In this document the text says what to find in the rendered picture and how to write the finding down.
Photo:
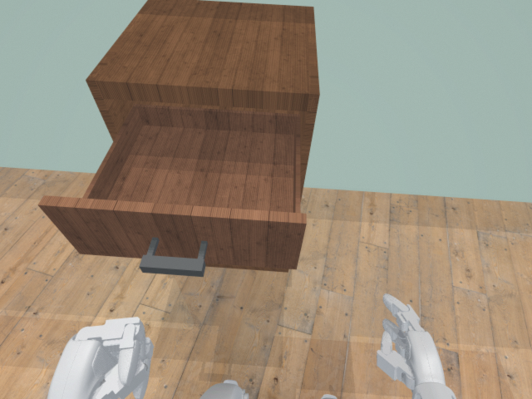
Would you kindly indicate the handle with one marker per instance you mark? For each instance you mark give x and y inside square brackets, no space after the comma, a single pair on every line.
[173,265]

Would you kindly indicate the drawer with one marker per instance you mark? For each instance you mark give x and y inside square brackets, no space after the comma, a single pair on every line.
[186,175]

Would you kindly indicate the robot right hand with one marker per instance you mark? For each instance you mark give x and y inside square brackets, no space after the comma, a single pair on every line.
[415,347]

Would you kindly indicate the right robot forearm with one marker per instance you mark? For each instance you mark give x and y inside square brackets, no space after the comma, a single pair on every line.
[432,390]

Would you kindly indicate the robot left hand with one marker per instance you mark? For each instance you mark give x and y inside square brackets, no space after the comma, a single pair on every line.
[115,351]

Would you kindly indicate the cabinet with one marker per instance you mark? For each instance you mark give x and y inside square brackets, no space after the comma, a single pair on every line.
[234,56]

